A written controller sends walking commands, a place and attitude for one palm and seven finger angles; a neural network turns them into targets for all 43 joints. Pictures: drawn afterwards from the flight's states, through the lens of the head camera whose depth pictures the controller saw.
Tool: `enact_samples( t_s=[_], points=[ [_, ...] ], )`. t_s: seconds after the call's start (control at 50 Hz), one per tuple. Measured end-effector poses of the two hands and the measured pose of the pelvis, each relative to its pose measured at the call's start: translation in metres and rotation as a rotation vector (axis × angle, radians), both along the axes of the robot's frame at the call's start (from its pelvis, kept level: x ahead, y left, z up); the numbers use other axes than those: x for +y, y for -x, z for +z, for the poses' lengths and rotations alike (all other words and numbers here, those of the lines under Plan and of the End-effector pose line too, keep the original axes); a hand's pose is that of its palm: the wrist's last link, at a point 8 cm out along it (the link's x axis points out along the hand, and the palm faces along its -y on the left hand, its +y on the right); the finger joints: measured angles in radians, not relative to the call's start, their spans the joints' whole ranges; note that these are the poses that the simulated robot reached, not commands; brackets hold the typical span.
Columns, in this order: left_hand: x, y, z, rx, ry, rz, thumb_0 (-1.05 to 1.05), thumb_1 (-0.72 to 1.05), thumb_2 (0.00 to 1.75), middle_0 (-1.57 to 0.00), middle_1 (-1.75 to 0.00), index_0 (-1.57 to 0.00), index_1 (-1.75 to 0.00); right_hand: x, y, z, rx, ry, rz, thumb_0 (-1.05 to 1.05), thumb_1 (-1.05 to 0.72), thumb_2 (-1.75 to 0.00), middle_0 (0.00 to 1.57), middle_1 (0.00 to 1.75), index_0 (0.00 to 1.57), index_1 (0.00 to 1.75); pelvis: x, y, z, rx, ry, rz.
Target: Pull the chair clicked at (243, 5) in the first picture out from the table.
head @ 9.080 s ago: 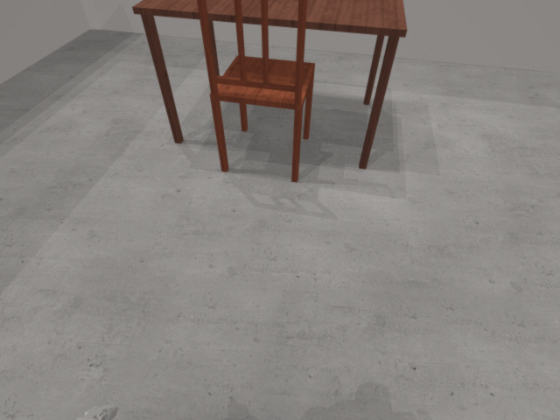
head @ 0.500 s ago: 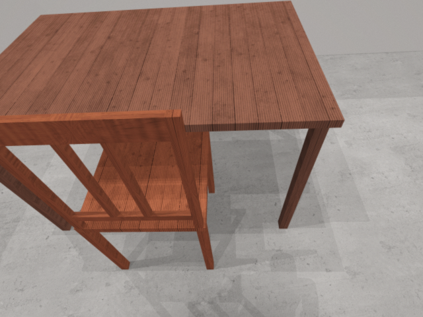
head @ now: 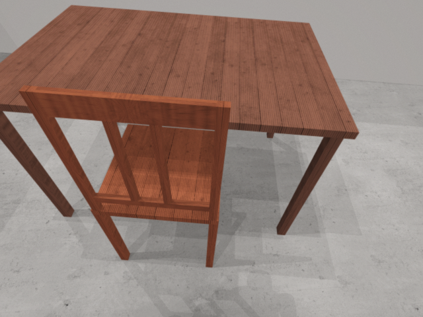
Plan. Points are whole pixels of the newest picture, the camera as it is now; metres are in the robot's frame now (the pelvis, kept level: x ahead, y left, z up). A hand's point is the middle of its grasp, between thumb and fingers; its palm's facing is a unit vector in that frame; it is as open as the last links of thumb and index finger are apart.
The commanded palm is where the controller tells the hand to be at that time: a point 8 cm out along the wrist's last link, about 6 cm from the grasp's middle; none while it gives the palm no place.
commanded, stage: come to a stop and stand still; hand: left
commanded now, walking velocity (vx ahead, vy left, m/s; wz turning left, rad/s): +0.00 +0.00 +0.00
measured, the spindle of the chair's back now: (124, 165) +0.47 +0.27 -0.06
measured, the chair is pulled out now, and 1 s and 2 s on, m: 0.00 0.00 0.00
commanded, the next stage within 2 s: look again from close up in 0.52 s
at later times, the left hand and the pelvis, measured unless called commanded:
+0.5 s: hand out of the picture -0.06 +0.15 -0.17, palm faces +0.01 -0.99 -0.14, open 7.4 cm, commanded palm none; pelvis -0.03 +0.00 +0.01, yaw -1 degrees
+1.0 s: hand out of the picture +0.02 +0.20 -0.18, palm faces +0.02 -0.98 -0.21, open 7.4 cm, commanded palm none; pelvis -0.01 +0.02 +0.00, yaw +0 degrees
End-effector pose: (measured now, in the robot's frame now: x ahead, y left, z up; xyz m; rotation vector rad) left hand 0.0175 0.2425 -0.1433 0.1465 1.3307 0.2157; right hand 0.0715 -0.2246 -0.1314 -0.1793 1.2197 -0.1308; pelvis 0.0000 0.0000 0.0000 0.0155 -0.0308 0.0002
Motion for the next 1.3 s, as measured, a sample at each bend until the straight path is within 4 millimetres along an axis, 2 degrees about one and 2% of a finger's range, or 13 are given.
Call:
enact_samples(
  t_s=[0.1, 0.16, 0.26, 0.34, 0.42, 0.56, 0.62, 0.68, 0.84, 0.92, 1.0, 1.14, 1.3],
  points=[
    [-0.002, 0.035, 0.006, 0.076, -0.011, -0.014, 0.01, 0.91, 0.9, -0.2, -0.3, -0.2, -0.3, 0.006, 0.022, -0.01, 0.015, -0.036, -0.029, 0.0, -0.92, -0.9, 0.2, 0.3, 0.2, 0.3, 0.004, 0.01, 0.0, 0.021, -0.021, -0.014],
    [-0.009, 0.055, 0.011, 0.113, -0.017, -0.017, 0.01, 0.91, 0.9, -0.19, -0.3, -0.2, -0.3, 0.005, 0.043, -0.018, 0.047, -0.056, -0.062, 0.0, -0.92, -0.9, 0.2, 0.3, 0.2, 0.3, 0.004, 0.018, 0.001, 0.018, -0.011, -0.016],
    [-0.022, 0.079, 0.015, 0.147, 0.011, -0.023, 0.01, 0.91, 0.9, -0.2, -0.3, -0.2, -0.3, 0.001, 0.082, -0.018, 0.128, -0.053, -0.088, 0.0, -0.93, -0.9, 0.2, 0.3, 0.2, 0.3, 0.004, 0.023, 0.006, 0.004, 0.009, -0.017],
    [-0.031, 0.085, 0.009, 0.156, 0.045, -0.031, 0.01, 0.91, 0.9, -0.2, -0.3, -0.2, -0.3, 0.002, 0.111, -0.013, 0.193, -0.043, -0.105, 0.0, -0.92, -0.9, 0.2, 0.3, 0.2, 0.3, 0.001, 0.025, 0.007, -0.01, 0.013, -0.02],
    [-0.038, 0.083, 0.003, 0.148, 0.076, -0.039, 0.01, 0.91, 0.9, -0.2, -0.3, -0.2, -0.3, 0.005, 0.136, -0.009, 0.252, -0.035, -0.119, 0.0, -0.91, -0.9, 0.2, 0.3, 0.2, 0.3, 0.001, 0.027, 0.007, -0.01, 0.014, -0.017],
    [-0.04, 0.076, 0.002, 0.135, 0.091, -0.04, 0.01, 0.91, 0.9, -0.2, -0.3, -0.2, -0.3, 0.016, 0.157, -0.008, 0.314, -0.045, -0.132, 0.01, -0.91, -0.9, 0.2, 0.3, 0.2, 0.3, 0.004, 0.027, 0.007, 0.009, 0.014, -0.014],
    [-0.038, 0.075, 0.003, 0.141, 0.085, -0.037, 0.0, 0.91, 0.9, -0.2, -0.3, -0.2, -0.3, 0.022, 0.156, -0.009, 0.315, -0.057, -0.135, 0.01, -0.91, -0.9, 0.2, 0.3, 0.2, 0.3, 0.005, 0.025, 0.007, 0.016, 0.013, -0.015],
    [-0.03, 0.07, 0.004, 0.125, 0.067, -0.064, 0.01, 0.91, 0.9, -0.2, -0.3, -0.2, -0.3, 0.025, 0.144, -0.013, 0.273, -0.069, -0.116, 0.01, -0.9, -0.9, 0.2, 0.3, 0.2, 0.3, 0.007, 0.026, 0.004, 0.027, 0.021, 0.003],
    [-0.002, 0.037, 0.0, 0.045, 0.001, -0.051, 0.01, 0.91, 0.9, -0.2, -0.3, -0.2, -0.3, 0.021, 0.09, -0.021, 0.147, -0.03, -0.071, 0.02, -0.92, -0.9, 0.2, 0.3, 0.2, 0.3, 0.017, 0.016, -0.005, 0.028, 0.039, 0.015],
    [0.004, 0.016, -0.002, -0.014, 0.001, -0.055, 0.01, 0.91, 0.9, -0.2, -0.3, -0.2, -0.3, 0.016, 0.066, -0.016, 0.086, -0.002, -0.054, 0.02, -0.93, -0.9, 0.2, 0.3, 0.2, 0.3, 0.021, 0.013, -0.006, 0.022, 0.036, 0.007],
    [0.005, 0.005, -0.002, -0.047, 0.015, -0.066, 0.01, 0.91, 0.9, -0.2, -0.3, -0.2, -0.3, 0.016, 0.045, -0.009, 0.036, 0.012, -0.034, 0.01, -0.92, -0.9, 0.2, 0.3, 0.2, 0.3, 0.024, 0.012, -0.005, 0.018, 0.035, 0.003],
    [0.007, 0.012, -0.004, -0.033, 0.039, -0.073, 0.01, 0.91, 0.9, -0.2, -0.3, -0.2, -0.3, 0.023, 0.028, -0.001, -0.008, 0.012, -0.02, 0.01, -0.91, -0.9, 0.2, 0.3, 0.2, 0.3, 0.029, 0.013, -0.002, 0.008, 0.033, -0.004],
    [0.013, 0.042, -0.006, 0.041, 0.057, -0.059, 0.01, 0.91, 0.9, -0.2, -0.3, -0.2, -0.3, 0.032, 0.041, 0.001, 0.032, 0.011, -0.026, 0.0, -0.91, -0.9, 0.2, 0.3, 0.2, 0.3, 0.038, 0.017, 0.001, 0.003, 0.035, -0.005]
  ],
)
